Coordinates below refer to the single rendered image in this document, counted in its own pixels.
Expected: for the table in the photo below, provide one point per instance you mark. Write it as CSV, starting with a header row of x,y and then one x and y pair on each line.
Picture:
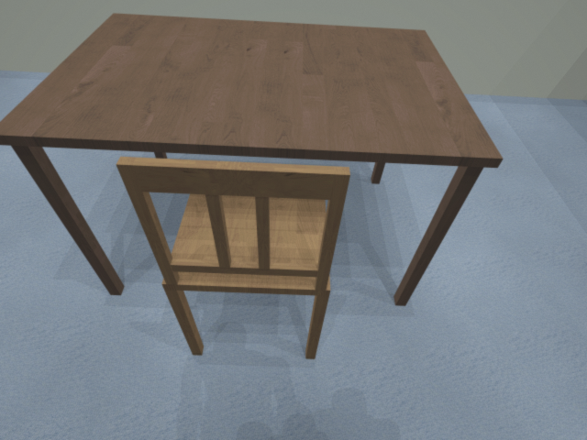
x,y
173,84

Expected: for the chair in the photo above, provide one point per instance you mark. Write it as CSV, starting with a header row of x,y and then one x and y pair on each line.
x,y
247,227

